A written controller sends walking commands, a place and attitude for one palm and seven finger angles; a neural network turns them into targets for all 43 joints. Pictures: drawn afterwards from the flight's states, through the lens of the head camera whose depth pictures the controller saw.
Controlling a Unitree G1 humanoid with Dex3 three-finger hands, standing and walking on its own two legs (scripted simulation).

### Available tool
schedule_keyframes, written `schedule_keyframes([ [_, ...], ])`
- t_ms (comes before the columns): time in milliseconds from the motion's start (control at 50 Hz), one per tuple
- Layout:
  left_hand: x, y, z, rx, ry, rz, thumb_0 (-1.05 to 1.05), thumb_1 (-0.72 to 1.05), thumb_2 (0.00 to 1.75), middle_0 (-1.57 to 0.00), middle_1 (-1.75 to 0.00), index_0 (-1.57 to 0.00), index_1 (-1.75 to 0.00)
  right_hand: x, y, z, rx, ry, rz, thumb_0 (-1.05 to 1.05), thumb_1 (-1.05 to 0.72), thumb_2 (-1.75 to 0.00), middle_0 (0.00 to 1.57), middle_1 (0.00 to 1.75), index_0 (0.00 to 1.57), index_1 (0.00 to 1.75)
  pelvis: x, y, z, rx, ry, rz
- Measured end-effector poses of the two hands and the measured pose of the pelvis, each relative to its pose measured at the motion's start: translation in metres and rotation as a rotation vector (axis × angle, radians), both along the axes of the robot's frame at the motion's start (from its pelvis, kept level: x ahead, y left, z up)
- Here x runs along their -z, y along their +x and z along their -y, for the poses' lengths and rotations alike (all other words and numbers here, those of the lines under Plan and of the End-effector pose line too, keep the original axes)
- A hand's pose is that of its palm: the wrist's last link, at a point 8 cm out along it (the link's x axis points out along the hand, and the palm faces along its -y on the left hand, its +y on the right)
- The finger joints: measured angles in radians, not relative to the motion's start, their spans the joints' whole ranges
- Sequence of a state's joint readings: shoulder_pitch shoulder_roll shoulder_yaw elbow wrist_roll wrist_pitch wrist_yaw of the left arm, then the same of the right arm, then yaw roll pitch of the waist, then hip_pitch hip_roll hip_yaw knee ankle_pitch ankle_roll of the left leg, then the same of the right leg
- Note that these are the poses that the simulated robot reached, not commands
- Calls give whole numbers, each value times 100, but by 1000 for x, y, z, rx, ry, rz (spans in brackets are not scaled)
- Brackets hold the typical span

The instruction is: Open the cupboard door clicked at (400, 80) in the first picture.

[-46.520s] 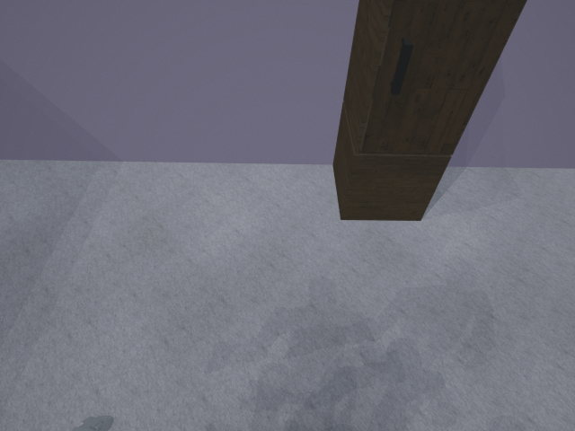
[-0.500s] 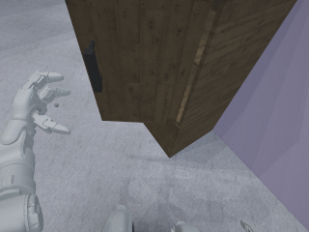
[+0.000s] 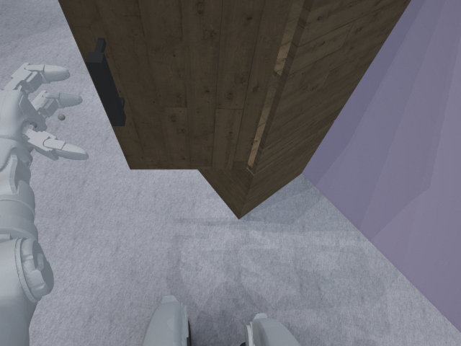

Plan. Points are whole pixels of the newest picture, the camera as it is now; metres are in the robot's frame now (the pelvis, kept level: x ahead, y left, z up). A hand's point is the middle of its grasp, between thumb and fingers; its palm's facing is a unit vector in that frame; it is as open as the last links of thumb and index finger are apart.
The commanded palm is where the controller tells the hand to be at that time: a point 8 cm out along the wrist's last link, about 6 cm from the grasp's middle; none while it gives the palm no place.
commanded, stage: move the hooked fingers beside the handle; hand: left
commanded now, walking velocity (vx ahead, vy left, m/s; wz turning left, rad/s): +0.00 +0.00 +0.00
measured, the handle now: (110, 85) +0.55 +0.21 +0.08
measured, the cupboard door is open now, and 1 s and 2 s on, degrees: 55 55 55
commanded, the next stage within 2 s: slide the fingers in behind the handle in 1.02 s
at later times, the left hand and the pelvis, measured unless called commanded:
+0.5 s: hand (70, 102) +0.50 +0.26 +0.08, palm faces +0.02 -1.00 -0.01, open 14.0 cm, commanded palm +0.48 +0.30 +0.08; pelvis +0.01 +0.00 +0.00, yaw -1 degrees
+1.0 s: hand (69, 105) +0.50 +0.26 +0.08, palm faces +0.02 -1.00 +0.00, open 14.0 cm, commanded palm +0.49 +0.30 +0.08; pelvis +0.01 +0.01 +0.00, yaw -1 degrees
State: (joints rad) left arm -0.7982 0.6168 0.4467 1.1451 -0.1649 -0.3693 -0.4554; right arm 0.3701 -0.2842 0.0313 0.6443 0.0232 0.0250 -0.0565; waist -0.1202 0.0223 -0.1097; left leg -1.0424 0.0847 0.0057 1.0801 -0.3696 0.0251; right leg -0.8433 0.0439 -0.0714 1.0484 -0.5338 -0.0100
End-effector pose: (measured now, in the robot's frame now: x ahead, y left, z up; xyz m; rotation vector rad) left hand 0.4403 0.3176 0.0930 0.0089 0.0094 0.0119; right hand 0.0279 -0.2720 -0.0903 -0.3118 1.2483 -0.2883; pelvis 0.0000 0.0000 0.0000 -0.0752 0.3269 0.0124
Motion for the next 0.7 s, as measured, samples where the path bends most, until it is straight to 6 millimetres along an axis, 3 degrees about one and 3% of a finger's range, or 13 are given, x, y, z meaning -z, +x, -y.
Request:
schedule_keyframes([
  [260,0,41,3,-10,-2,-2,-2,-50,30,-30,-120,-30,-120,3,-25,-1,49,-12,-85,1,-90,-90,21,30,21,30,7,3,-1,15,-10,-52],
  [400,6,45,1,-3,3,-23,-2,-50,30,-30,-119,-30,-120,2,-31,-7,68,4,-125,1,-90,-90,21,30,21,30,6,7,-3,22,-10,-63],
  [700,7,36,-5,-19,-5,-5,-2,-50,30,-30,-119,-30,-120,-1,-4,-9,36,4,-78,1,-90,-90,21,30,21,30,2,12,-6,10,-15,-49],
])
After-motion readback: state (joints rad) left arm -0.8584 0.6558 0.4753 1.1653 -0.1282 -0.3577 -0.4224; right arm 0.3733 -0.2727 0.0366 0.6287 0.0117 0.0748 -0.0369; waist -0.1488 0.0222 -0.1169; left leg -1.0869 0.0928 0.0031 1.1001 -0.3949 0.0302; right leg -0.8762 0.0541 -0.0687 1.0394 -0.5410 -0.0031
